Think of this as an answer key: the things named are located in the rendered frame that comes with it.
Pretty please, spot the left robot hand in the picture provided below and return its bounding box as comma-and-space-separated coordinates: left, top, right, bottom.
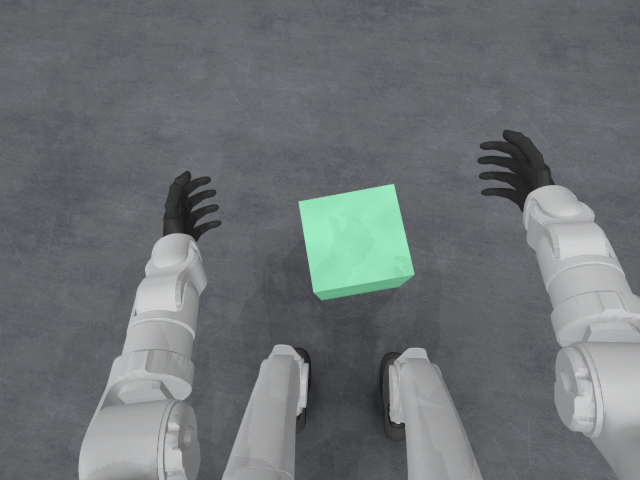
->
163, 171, 221, 243

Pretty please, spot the robot thigh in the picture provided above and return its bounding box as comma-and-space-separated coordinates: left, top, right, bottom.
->
222, 355, 309, 480
389, 358, 483, 480

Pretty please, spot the robot left forearm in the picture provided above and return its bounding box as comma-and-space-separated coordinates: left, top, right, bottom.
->
78, 233, 208, 480

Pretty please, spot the carton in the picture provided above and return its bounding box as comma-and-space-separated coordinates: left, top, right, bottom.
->
299, 184, 415, 301

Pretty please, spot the robot right thigh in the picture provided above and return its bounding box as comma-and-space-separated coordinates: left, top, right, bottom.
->
389, 358, 483, 480

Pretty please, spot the robot left upper arm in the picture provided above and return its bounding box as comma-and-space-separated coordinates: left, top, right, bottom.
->
81, 398, 201, 480

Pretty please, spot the robot left thigh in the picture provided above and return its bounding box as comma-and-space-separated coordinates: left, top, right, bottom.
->
222, 355, 309, 480

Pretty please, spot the robot right upper arm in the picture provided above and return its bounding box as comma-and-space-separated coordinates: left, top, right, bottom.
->
554, 341, 640, 480

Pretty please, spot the robot right forearm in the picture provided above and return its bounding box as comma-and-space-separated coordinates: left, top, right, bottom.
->
523, 185, 640, 348

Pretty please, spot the right robot hand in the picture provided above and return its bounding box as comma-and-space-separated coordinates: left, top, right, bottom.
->
477, 130, 555, 212

